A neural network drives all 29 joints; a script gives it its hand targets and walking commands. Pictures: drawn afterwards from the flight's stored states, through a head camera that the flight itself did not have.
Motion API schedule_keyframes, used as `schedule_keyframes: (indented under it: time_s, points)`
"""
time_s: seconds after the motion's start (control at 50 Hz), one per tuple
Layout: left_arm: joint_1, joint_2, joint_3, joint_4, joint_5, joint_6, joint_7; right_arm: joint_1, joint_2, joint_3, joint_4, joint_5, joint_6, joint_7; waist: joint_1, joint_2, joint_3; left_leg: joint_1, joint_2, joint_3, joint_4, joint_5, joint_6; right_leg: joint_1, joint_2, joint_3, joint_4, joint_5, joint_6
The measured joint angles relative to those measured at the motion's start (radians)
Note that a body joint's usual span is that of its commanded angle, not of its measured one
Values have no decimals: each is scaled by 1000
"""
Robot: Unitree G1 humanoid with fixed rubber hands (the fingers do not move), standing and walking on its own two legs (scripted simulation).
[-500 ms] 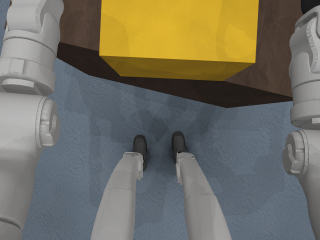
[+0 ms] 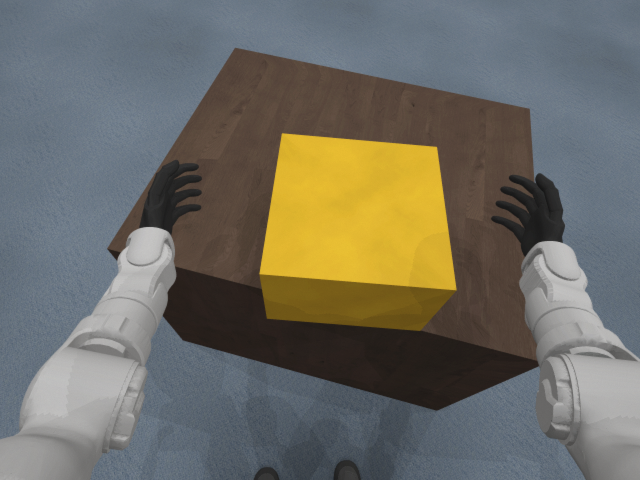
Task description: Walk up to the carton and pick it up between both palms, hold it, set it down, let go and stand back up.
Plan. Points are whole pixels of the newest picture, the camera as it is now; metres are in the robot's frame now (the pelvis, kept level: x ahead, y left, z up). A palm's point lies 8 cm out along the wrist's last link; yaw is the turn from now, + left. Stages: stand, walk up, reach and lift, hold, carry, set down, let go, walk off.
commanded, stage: set down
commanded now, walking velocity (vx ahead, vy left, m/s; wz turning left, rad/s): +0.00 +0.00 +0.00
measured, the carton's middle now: (351, 233) +0.49 -0.08 -0.10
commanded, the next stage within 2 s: none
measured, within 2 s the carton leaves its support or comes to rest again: neither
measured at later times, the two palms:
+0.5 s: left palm (211, 232) +0.44 +0.14 -0.02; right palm (514, 257) +0.39 -0.29 -0.01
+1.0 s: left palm (171, 336) +0.30 +0.18 -0.04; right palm (539, 374) +0.24 -0.29 -0.04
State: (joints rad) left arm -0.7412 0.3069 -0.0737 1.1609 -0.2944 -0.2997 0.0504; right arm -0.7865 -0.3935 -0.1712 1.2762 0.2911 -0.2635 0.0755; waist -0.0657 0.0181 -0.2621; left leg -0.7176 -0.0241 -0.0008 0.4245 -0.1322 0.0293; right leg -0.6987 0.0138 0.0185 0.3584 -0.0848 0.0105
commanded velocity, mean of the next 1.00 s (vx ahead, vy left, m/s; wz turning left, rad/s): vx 0.00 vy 0.00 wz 0.00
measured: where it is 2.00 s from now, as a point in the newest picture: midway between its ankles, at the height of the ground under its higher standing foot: outside the picture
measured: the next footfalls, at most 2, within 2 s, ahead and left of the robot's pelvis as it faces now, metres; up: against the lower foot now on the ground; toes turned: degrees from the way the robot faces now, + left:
none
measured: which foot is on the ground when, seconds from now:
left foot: down 0.00-1.00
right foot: down 0.00-1.00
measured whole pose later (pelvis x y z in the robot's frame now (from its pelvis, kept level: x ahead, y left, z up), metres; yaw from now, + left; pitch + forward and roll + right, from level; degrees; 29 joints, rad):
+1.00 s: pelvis +0.02 -0.01 +0.01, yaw -3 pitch +12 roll -1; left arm -0.13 0.18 0.02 0.85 -0.16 -0.47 -0.01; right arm -0.11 -0.28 -0.04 0.96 0.26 -0.55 0.06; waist -0.04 0.00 -0.07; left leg -0.39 0.00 0.04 0.34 -0.17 0.01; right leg -0.40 0.04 0.06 0.29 -0.10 -0.01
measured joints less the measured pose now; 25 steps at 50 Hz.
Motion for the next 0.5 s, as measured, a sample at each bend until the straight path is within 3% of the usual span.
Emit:
schedule_keyframes:
  time_s: [0.06, 0.14, 0.24, 0.4, 0.5]
  points:
    - [-23, 15, -75, -42, -89, -31, 19, -23, -39, 22, -29, 38, 14, 37, 15, 14, -21, -73, -2, 10, 34, -9, 3, -85, -2, 8, 53, -16, 3]
    - [-99, -11, -87, 12, -106, -45, -16, -82, -73, 92, -7, 63, 5, 51, 30, 27, 13, -109, 4, 25, 75, -28, 4, -132, 4, 19, 105, -35, -1]
    - [-76, -67, 34, 87, -14, -106, -63, -14, -25, 130, -33, 30, -97, -3, 13, 15, 64, -95, 10, 38, 58, -29, -5, -136, 10, 33, 115, -44, -8]
    - [32, -86, 142, -91, 97, -192, -51, 133, 81, 64, -236, -56, -198, -41, 13, -19, 19, -149, 30, 53, 11, -9, -23, -204, 31, 51, 80, -19, -26]
    - [71, -88, 188, -103, 151, -165, -71, 166, 97, 109, -245, -42, -228, -63, 29, -24, 10, -107, 37, 47, -24, 0, -27, -157, 39, 49, 34, -5, -34]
